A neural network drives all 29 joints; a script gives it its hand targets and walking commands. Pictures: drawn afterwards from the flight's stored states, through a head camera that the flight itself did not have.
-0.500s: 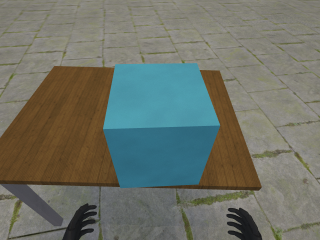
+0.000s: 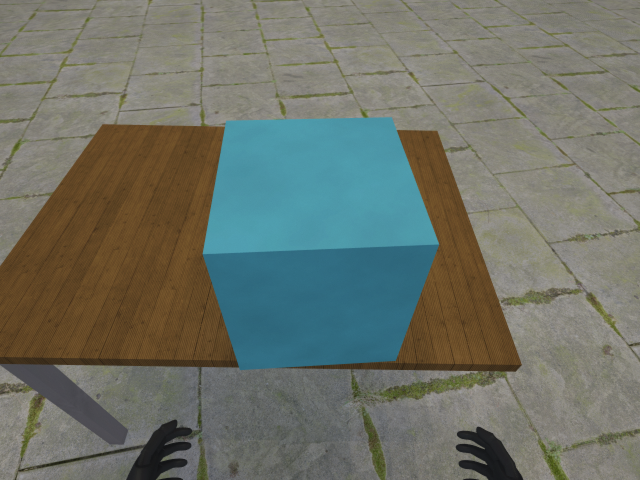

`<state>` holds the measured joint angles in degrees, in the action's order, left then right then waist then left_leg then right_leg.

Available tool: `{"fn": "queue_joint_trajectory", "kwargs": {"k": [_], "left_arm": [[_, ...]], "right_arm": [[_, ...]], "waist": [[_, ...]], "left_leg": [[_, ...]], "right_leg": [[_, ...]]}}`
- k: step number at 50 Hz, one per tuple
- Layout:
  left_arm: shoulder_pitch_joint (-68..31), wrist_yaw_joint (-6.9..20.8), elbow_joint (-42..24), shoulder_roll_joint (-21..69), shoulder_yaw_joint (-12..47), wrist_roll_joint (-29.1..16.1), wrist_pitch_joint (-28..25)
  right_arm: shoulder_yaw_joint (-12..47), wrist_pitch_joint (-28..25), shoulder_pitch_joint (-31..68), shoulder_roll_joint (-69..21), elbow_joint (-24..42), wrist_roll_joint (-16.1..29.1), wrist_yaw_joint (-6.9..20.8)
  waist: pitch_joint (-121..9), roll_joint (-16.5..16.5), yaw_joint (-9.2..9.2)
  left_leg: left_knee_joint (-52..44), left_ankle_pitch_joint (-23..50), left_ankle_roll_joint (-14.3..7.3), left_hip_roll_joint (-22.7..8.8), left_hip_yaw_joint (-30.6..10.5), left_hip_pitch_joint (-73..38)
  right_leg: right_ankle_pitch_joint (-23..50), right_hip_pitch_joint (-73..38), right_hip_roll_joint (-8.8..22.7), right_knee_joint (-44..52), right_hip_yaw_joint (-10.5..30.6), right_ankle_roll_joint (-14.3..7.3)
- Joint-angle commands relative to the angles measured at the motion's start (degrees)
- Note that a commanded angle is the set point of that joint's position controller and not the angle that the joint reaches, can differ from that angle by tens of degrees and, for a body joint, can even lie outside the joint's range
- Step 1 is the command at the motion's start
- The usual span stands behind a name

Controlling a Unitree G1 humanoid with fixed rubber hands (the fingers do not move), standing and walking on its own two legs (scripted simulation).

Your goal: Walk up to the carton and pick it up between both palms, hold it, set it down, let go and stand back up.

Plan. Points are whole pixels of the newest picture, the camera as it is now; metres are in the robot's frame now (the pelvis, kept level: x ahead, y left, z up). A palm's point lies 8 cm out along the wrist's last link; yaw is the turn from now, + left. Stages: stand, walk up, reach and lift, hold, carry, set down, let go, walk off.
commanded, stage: stand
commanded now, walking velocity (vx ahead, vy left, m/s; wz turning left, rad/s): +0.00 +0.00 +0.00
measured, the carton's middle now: (314, 245) +0.46 +0.03 +0.01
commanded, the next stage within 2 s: none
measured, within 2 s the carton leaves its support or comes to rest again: neither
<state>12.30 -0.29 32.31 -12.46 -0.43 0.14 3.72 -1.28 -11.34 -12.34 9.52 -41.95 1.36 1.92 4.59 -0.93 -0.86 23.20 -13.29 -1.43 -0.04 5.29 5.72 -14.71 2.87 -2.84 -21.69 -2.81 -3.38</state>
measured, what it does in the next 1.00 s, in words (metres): stands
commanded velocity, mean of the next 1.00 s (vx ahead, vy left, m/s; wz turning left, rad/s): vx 0.00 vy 0.00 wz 0.00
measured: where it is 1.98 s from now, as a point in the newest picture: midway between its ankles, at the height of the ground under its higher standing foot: outside the picture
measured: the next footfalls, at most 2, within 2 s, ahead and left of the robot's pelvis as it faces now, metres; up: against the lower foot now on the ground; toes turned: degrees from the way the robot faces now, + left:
none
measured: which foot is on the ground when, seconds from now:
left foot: down 0.00-1.00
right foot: down 0.00-1.00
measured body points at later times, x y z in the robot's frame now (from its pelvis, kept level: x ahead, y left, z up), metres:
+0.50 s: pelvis -0.01 +0.00 +0.00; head -0.03 +0.01 +0.45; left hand +0.02 +0.24 -0.15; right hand +0.02 -0.24 -0.15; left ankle +0.00 +0.10 -0.74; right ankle -0.03 -0.08 -0.74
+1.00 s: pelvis -0.02 +0.01 +0.00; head -0.04 +0.01 +0.45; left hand -0.03 +0.22 -0.16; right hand -0.06 -0.18 -0.16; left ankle +0.00 +0.10 -0.74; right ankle -0.03 -0.08 -0.74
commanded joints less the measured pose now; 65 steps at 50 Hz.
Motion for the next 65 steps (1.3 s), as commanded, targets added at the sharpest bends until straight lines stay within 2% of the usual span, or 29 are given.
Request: {"fn": "queue_joint_trajectory", "kwargs": {"k": [1,3,4,5,6,8,9,15,16,18,22,24,26,27,30,31,36,37,38,40,41,43,44,45,49,50,59,63,65], "left_arm": [[4.77,0.46,0.24,-7.69,-3.38,3.39,-3.36],[4.45,0.49,1.81,-8.02,-3.20,2.24,-3.88],[1.61,1.12,2.33,-7.41,-3.01,2.95,-4.56],[0.53,0.99,2.68,-7.28,-2.85,2.39,-4.71],[2.08,1.23,3.81,-5.23,-2.14,2.38,-4.71],[4.43,0.71,5.38,-6.66,-2.56,2.20,-4.68],[1.67,0.61,5.60,-5.45,-2.23,2.04,-4.86],[4.51,0.27,10.84,-6.22,-2.51,1.59,-6.16],[2.96,0.11,11.68,-6.93,-2.49,1.80,-6.05],[7.20,-0.18,14.40,-5.26,-1.64,1.46,-5.88],[7.52,-0.61,18.00,-5.58,-1.80,1.53,-5.86],[8.68,-1.12,19.47,-3.96,-1.56,0.92,-5.88],[10.29,-0.88,22.52,-2.86,-1.00,1.56,-5.78],[8.16,-0.97,22.05,-3.99,-1.05,1.22,-5.72],[10.37,-1.30,24.08,-4.00,-1.19,1.00,-5.74],[8.47,-1.19,24.19,-4.46,-1.03,1.12,-6.07],[11.24,-1.63,27.85,-2.38,-0.52,1.18,-5.13],[9.04,-1.97,28.31,-1.12,-0.31,1.07,-5.36],[10.62,-1.68,28.55,-2.12,-0.69,1.03,-5.45],[9.82,-1.41,29.00,0.66,-0.02,0.63,-5.75],[11.50,-1.57,30.29,-1.40,-0.43,0.72,-5.27],[9.78,-1.93,31.32,-0.47,-0.08,1.20,-5.19],[11.34,-2.10,31.26,-0.01,-0.20,0.88,-5.43],[10.39,-1.77,31.58,-1.45,-0.52,1.05,-5.27],[11.79,-1.80,33.37,-0.12,-0.20,1.00,-4.76],[11.59,-1.65,33.27,-0.16,-0.38,0.76,-4.78],[11.25,-2.58,35.72,4.24,1.40,0.82,-4.87],[12.32,-2.33,37.00,4.55,1.22,1.15,-4.64],[12.04,-1.83,36.92,1.45,0.57,0.98,-4.56]], "right_arm": [[-3.52,9.46,-3.85,9.82,3.42,-4.67,-1.69],[-3.42,10.89,-3.55,8.68,4.66,-4.56,-1.31],[-4.21,11.17,-4.38,10.41,3.98,-3.98,-1.21],[-3.84,11.33,-4.16,10.17,3.25,-3.95,-1.03],[-3.28,11.30,-3.71,7.54,3.17,-4.02,-1.32],[-3.63,11.05,-5.23,8.08,1.70,-3.54,-1.00],[-3.17,11.10,-4.42,7.41,1.96,-3.56,-0.90],[-3.97,10.12,-6.31,9.80,-1.77,-3.71,-1.90],[-3.64,9.98,-6.29,8.79,-1.32,-3.17,-1.99],[-3.71,10.44,-7.49,9.15,-3.51,-3.83,-2.22],[-3.46,10.40,-9.34,7.62,-6.97,-3.14,-2.79],[-2.55,10.35,-10.69,4.27,-8.96,-2.80,-2.90],[-2.91,10.65,-10.25,4.99,-9.64,-3.01,-2.86],[-3.37,10.50,-13.44,7.60,-10.50,-2.86,-2.88],[-2.40,10.76,-10.96,3.88,-12.16,-3.06,-3.08],[-3.09,10.62,-12.30,7.32,-12.28,-2.89,-2.98],[-1.73,10.77,-12.51,1.79,-15.82,-2.72,-3.65],[-2.51,10.91,-13.25,5.88,-15.37,-2.68,-3.40],[-2.46,10.42,-12.74,5.33,-16.08,-2.83,-3.58],[-0.97,10.16,-14.74,0.26,-18.88,-2.20,-3.45],[-1.41,10.27,-16.80,0.74,-19.41,-2.59,-3.62],[-1.17,10.53,-14.39,-0.23,-19.19,-2.62,-3.97],[-0.67,10.83,-12.48,0.19,-18.90,-2.73,-4.19],[-1.05,10.84,-14.42,1.33,-20.17,-2.65,-4.42],[-0.22,11.09,-15.53,-1.81,-21.85,-2.36,-4.57],[-0.44,11.03,-15.80,-0.05,-21.41,-2.36,-4.64],[-0.19,11.53,-17.45,-1.67,-24.50,-2.45,-4.93],[-0.54,10.78,-13.85,-0.36,-23.03,-2.48,-4.70],[-0.78,10.86,-16.17,0.51,-24.22,-2.02,-4.59]], "waist": [[-6.64,5.71,0.34],[-8.45,1.23,-0.07],[-10.27,3.07,1.72],[-8.05,-1.91,1.57],[-5.71,1.03,0.59],[-6.94,-0.21,0.03],[-4.05,-0.77,1.17],[-4.54,-0.35,-0.20],[-4.92,1.54,1.13],[-1.03,0.22,-0.24],[0.31,5.94,0.08],[2.75,0.28,-0.13],[2.50,3.26,0.64],[1.34,-0.30,1.99],[2.16,0.81,0.63],[-1.27,4.98,1.96],[4.38,-1.31,-0.18],[3.14,-1.98,2.06],[2.04,-0.93,0.50],[3.16,3.73,1.18],[2.99,0.29,0.67],[2.61,3.37,1.72],[3.44,-0.48,-0.37],[4.44,2.57,0.45],[5.30,-1.14,0.12],[3.26,2.68,0.66],[7.65,3.13,1.73],[2.59,-0.44,0.09],[2.31,1.86,1.25]], "left_leg": [[2.28,24.04,-0.13,-8.60,-6.90,1.34],[2.67,17.89,0.71,-7.71,-6.47,2.67],[2.87,12.43,0.59,-6.48,-5.10,3.75],[1.44,9.87,0.28,-6.36,-5.90,7.01],[1.79,8.58,0.77,-5.86,-5.27,9.03],[1.51,4.93,0.55,-6.33,-6.76,6.78],[1.00,5.48,0.32,-6.46,-6.09,6.91],[0.91,7.86,-0.79,-6.39,-6.94,7.33],[-0.56,5.00,-0.37,-5.89,-6.67,6.00],[-1.81,5.56,-0.56,-6.86,-8.35,6.89],[-3.21,3.77,-0.43,-5.43,-6.64,6.10],[-4.71,4.52,-0.51,-6.67,-7.95,7.01],[-4.63,2.02,-0.93,-6.16,-7.93,4.06],[-5.32,2.90,-0.88,-6.83,-7.95,5.16],[-5.12,3.94,-1.40,-6.57,-8.21,3.31],[-5.87,5.71,-1.06,-6.31,-7.40,1.26],[-6.92,-0.42,-1.39,-6.15,-7.60,6.44],[-8.17,1.73,-1.25,-5.89,-7.53,5.95],[-7.07,3.90,-1.34,-6.28,-8.10,4.86],[-6.77,3.53,-1.08,-5.48,-6.95,5.13],[-6.66,2.21,-0.85,-5.78,-7.33,5.83],[-7.40,2.15,-1.11,-5.99,-7.74,2.98],[-8.03,0.85,-1.46,-6.25,-7.95,4.70],[-7.79,0.73,-0.94,-5.96,-7.76,6.46],[-7.71,0.30,-1.11,-6.21,-8.26,7.63],[-7.42,-0.05,-1.19,-5.93,-7.57,5.52],[-8.66,0.48,-1.45,-6.25,-8.35,5.54],[-8.16,-0.17,-1.76,-6.35,-8.38,3.98],[-8.42,2.02,-1.25,-5.80,-7.07,2.25]], "right_leg": [[9.80,5.83,8.05,3.54,5.71,3.02],[19.08,4.38,8.14,0.70,5.60,2.74],[20.17,4.18,8.26,0.74,6.48,1.94],[21.29,2.47,8.52,1.18,6.49,1.62],[21.24,4.10,8.75,0.92,6.40,1.42],[18.57,6.33,8.67,2.02,6.95,0.47],[18.48,7.86,8.76,1.88,7.15,0.19],[17.61,7.54,8.40,2.01,8.04,-0.56],[10.94,8.68,8.42,3.85,7.83,-0.45],[9.21,9.60,8.26,4.13,8.10,-0.61],[5.54,10.00,8.09,6.40,9.21,-0.44],[5.45,10.38,8.15,5.83,7.94,-0.38],[4.40,11.73,7.82,6.89,7.96,-0.21],[4.18,9.66,7.89,7.33,7.62,-0.12],[4.96,10.30,8.42,8.26,8.34,-0.67],[5.06,8.06,8.53,7.53,8.53,-1.14],[2.79,9.29,7.32,8.53,7.74,0.09],[1.94,8.60,7.84,7.43,8.18,-0.42],[4.81,7.24,7.65,7.89,7.77,-0.34],[6.02,8.71,8.62,6.92,8.17,-0.44],[4.82,6.98,7.82,8.30,7.23,0.03],[3.71,9.78,7.55,6.78,7.45,-0.08],[4.33,9.16,7.52,6.73,6.71,0.03],[4.52,8.19,7.61,7.82,6.95,0.24],[2.79,8.05,7.53,7.99,6.38,0.24],[2.08,9.64,8.12,6.79,7.47,0.09],[2.96,12.43,7.92,6.33,7.42,0.51],[3.67,8.70,7.78,6.40,6.76,0.81],[5.53,9.29,7.57,6.10,6.06,1.42]]}}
